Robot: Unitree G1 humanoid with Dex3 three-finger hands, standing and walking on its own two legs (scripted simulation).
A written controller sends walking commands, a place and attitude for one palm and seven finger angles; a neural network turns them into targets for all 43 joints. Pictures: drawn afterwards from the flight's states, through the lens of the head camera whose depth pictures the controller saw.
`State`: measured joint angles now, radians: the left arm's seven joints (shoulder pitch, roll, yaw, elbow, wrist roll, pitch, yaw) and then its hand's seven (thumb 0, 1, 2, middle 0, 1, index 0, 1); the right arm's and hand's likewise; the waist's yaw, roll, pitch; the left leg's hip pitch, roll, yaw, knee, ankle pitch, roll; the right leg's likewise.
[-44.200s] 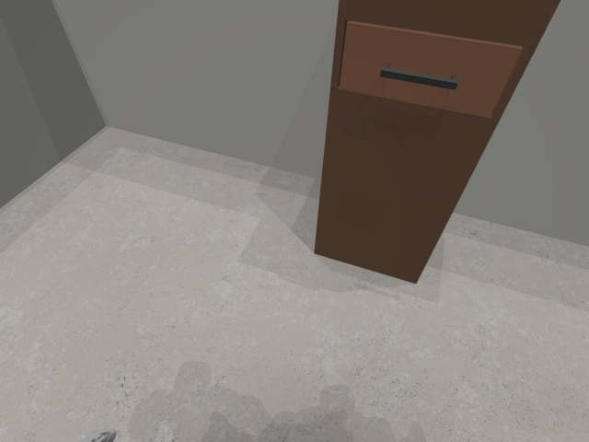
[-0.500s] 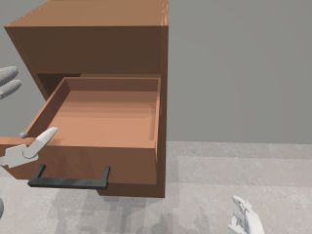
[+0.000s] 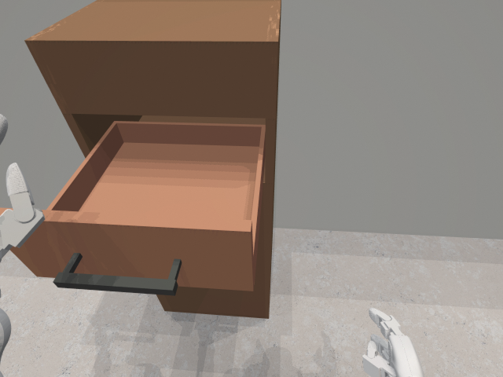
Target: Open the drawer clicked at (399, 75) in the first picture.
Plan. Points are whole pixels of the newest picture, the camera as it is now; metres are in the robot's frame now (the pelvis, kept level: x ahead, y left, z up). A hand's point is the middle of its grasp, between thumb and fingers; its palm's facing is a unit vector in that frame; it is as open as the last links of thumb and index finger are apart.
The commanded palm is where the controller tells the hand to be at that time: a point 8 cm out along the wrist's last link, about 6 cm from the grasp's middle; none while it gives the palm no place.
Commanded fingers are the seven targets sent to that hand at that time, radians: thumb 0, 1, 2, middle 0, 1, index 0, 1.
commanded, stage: step back with the hand held close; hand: left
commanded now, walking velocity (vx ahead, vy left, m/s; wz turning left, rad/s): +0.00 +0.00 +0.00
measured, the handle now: (120, 273) +0.23 +0.24 +0.08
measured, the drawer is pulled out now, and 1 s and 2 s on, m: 0.27 0.27 0.27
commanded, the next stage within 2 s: stop stepping back and stand still in 1.04 s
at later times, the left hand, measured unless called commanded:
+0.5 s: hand (3, 250) +0.15 +0.26 +0.25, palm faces +0.46 -0.72 -0.52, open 7.4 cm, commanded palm +0.09 +0.31 +0.27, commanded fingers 0.00 0.90 0.90 -0.20 -0.30 -0.20 -0.30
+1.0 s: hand out of the picture +0.05 +0.26 +0.26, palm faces +0.56 -0.75 -0.35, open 7.4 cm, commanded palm -0.02 +0.30 +0.27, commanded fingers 0.00 0.90 0.90 -0.20 -0.30 -0.20 -0.30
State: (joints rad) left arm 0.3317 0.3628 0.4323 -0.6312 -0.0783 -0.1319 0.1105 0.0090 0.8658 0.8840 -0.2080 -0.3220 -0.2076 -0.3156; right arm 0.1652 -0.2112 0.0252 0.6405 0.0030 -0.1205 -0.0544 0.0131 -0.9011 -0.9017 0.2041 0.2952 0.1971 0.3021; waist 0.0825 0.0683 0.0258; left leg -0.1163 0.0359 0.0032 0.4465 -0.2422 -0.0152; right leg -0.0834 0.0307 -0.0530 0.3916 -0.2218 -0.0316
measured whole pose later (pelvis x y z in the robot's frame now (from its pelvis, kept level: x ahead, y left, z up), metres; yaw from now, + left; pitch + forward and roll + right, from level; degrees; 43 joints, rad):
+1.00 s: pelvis -0.15 +0.02 -0.02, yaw +0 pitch +1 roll -3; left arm 0.36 0.44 0.58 -0.73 -0.05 -0.23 0.17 0.01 0.89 0.90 -0.20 -0.31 -0.20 -0.30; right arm 0.23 -0.18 0.00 0.62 0.00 -0.14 -0.02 0.01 -0.90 -0.90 0.20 0.30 0.20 0.30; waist -0.01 0.03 0.00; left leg -0.47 0.07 0.00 0.57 -0.12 0.02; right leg -0.38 0.05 -0.02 0.89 -0.48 0.01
